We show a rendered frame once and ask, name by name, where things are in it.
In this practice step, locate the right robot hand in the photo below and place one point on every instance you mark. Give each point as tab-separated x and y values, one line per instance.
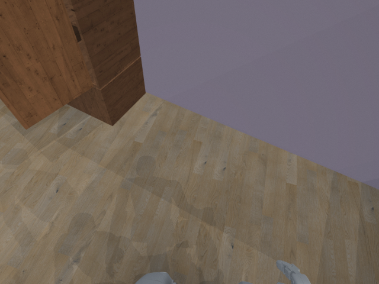
292	273

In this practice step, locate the robot left thigh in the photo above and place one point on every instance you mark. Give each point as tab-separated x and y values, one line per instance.
156	278

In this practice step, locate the cupboard door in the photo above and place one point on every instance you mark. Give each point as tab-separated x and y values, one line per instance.
41	64

